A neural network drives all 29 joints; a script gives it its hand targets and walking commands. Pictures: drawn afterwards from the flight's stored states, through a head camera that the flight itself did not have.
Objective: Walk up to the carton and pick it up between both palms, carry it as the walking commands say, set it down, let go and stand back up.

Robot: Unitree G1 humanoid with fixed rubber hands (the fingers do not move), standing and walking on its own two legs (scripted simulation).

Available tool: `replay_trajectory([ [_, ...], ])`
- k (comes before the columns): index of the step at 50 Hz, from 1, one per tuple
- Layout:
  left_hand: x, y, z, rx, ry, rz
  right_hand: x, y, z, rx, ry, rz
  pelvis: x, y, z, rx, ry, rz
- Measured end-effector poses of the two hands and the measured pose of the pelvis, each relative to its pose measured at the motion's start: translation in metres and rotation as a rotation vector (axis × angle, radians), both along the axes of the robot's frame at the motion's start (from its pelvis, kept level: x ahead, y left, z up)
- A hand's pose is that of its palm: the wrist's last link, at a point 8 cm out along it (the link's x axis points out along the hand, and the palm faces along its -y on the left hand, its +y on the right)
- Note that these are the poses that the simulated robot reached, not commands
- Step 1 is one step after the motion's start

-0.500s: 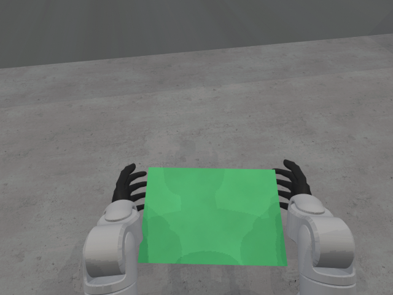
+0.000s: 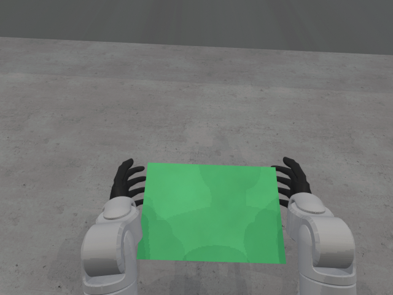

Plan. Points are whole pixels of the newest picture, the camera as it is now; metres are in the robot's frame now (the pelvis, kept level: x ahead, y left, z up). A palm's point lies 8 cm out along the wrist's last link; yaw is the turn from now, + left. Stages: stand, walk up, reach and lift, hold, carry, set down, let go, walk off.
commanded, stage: carry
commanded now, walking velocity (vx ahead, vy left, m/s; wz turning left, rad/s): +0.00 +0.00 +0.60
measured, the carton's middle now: (207, 217) +0.29 +0.01 +0.00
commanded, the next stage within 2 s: none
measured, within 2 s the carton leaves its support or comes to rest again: neither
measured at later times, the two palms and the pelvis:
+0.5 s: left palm (110, 260) +0.18 +0.15 +0.12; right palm (287, 203) +0.28 -0.13 +0.08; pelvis -0.03 -0.07 +0.00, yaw +22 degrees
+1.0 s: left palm out of the picture +0.06 +0.23 +0.10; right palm (229, 230) +0.23 -0.02 +0.09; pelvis -0.08 -0.05 -0.01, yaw +34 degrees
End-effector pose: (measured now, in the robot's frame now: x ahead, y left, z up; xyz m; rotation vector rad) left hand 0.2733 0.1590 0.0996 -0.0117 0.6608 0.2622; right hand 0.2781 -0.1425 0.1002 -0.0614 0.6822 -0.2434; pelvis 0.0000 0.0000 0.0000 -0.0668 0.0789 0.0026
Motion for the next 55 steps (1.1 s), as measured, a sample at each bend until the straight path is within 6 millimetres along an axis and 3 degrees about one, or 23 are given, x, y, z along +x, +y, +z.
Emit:
replay_trajectory([
  [11, -0.041, -0.039, 0.007, 0.064, 0.003, 0.090, -0.012, -0.037, -0.011, 0.067, 0.003, 0.093, -0.018, -0.057, -0.007, 0.077, -0.032, 0.114],
  [16, -0.057, -0.043, 0.015, 0.110, 0.038, 0.144, -0.009, -0.037, -0.014, 0.113, 0.037, 0.151, -0.021, -0.070, 0.000, 0.131, -0.029, 0.197],
  [20, -0.070, -0.033, 0.021, 0.132, 0.042, 0.215, -0.003, -0.022, -0.017, 0.136, 0.042, 0.220, -0.024, -0.074, 0.003, 0.151, -0.008, 0.270],
  [26, -0.102, 0.001, 0.016, 0.111, 0.047, 0.334, 0.000, 0.022, -0.016, 0.118, 0.046, 0.334, -0.034, -0.068, 0.002, 0.135, 0.015, 0.385],
  [33, -0.148, 0.055, -0.011, 0.033, 0.017, 0.437, -0.018, 0.087, -0.018, 0.040, 0.016, 0.436, -0.053, -0.042, -0.017, 0.068, 0.003, 0.482],
  [36, -0.171, 0.069, -0.020, -0.001, 0.046, 0.479, -0.029, 0.107, -0.018, 0.010, 0.044, 0.480, -0.063, -0.038, -0.013, 0.052, -0.006, 0.513],
  [39, -0.190, 0.077, -0.017, -0.007, 0.039, 0.519, -0.037, 0.121, -0.013, 0.002, 0.039, 0.521, -0.069, -0.036, -0.010, 0.038, -0.015, 0.536],
  [46, -0.207, 0.079, 0.001, 0.028, -0.023, 0.578, -0.045, 0.130, -0.007, 0.038, -0.021, 0.571, -0.079, -0.042, -0.011, 0.051, -0.026, 0.566],
  [55, -0.225, 0.049, -0.005, 0.053, 0.033, 0.643, -0.046, 0.112, -0.024, 0.069, 0.037, 0.637, -0.078, -0.079, -0.015, 0.072, -0.007, 0.646],
])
